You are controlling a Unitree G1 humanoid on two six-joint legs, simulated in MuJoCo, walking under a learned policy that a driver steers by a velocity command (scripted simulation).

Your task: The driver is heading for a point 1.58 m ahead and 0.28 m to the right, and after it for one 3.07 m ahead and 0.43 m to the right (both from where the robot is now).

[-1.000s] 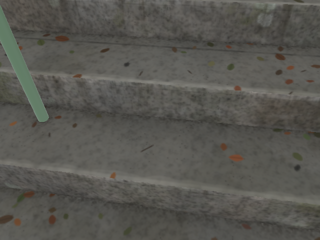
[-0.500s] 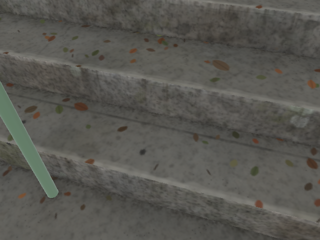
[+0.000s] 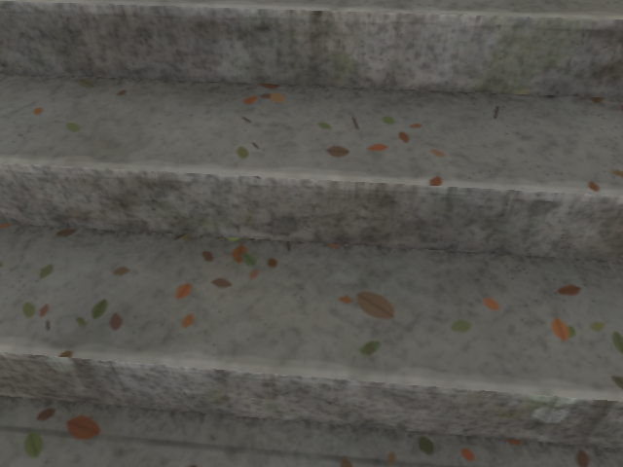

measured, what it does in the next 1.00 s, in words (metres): climbs, turning right: right foot 0.17 m higher, then left foot 0.16 m higher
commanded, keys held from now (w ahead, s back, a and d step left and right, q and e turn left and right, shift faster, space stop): w+e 0.48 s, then w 0.52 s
